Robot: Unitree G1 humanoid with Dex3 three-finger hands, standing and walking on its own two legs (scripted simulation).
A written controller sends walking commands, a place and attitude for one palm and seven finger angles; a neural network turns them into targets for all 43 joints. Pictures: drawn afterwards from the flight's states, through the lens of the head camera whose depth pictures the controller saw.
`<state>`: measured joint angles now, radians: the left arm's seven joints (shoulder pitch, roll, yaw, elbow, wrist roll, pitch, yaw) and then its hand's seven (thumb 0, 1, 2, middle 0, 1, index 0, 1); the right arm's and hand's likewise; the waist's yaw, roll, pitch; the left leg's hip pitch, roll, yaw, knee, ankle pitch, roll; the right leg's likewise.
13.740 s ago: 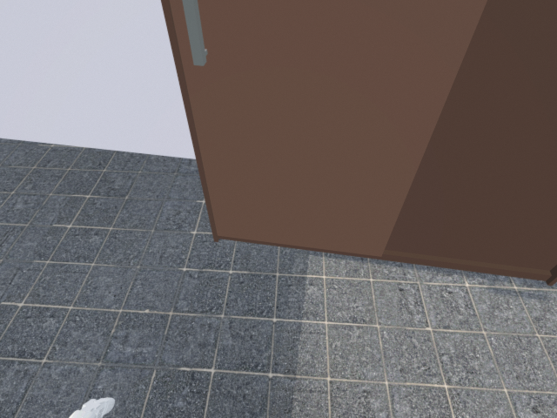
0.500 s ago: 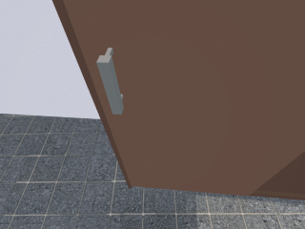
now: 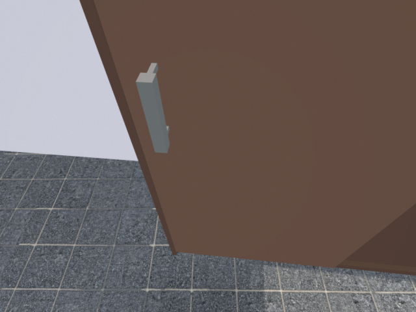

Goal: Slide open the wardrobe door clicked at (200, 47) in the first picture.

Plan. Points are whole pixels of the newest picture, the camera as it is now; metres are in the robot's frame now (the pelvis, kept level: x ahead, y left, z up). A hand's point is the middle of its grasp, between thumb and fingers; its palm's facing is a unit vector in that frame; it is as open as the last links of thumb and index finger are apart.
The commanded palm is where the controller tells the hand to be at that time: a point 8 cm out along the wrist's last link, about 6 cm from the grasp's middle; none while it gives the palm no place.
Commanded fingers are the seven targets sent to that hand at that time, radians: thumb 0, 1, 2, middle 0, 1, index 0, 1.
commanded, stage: look again from close up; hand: left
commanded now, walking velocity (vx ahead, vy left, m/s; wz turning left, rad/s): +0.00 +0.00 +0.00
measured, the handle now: (158, 110) +0.43 +0.12 +0.16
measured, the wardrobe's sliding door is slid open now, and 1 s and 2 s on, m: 0.00 0.00 0.00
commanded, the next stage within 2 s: raise the hand with hooked fingers in 0.52 s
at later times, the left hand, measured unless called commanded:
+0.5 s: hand out of the picture +0.00 +0.19 -0.17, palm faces +0.03 -0.98 -0.21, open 7.3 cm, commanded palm none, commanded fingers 0.00 0.90 0.90 -0.20 -0.30 -0.20 -0.30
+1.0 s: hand (104, 296) +0.15 +0.20 -0.02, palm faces -0.09 -1.00 +0.01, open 8.3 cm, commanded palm +0.11 +0.27 -0.01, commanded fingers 0.00 0.43 0.70 -0.23 -0.60 -0.23 -0.60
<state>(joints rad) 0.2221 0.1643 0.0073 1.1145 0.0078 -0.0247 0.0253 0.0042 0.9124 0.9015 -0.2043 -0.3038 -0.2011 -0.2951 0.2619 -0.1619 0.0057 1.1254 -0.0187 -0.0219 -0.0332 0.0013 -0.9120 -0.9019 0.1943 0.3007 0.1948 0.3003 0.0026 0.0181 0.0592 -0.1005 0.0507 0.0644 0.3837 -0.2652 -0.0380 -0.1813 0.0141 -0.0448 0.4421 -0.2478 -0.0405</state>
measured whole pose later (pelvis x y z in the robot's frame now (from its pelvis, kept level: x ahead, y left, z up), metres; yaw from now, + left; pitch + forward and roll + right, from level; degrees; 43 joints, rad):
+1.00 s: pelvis -0.04 +0.02 -0.04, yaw +1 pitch +5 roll +1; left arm 0.40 0.20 0.14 0.16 -0.24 -0.43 -0.38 0.00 0.66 0.79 -0.22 -0.46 -0.22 -0.46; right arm 0.15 -0.28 -0.06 0.51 0.02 -0.26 -0.01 0.01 -0.91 -0.90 0.20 0.30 0.20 0.30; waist -0.01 -0.04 -0.08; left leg -0.51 0.02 0.06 0.84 -0.43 0.00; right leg -0.56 -0.04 -0.03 0.86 -0.39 -0.01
